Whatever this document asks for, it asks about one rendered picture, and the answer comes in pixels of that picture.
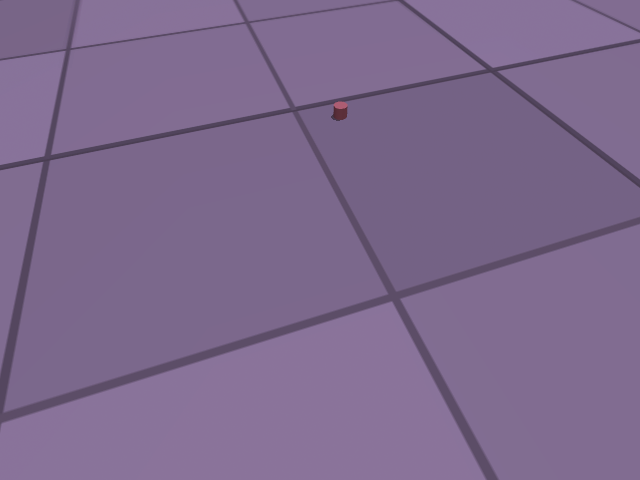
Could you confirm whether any tin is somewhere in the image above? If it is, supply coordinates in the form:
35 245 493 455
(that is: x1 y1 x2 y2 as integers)
334 101 348 120

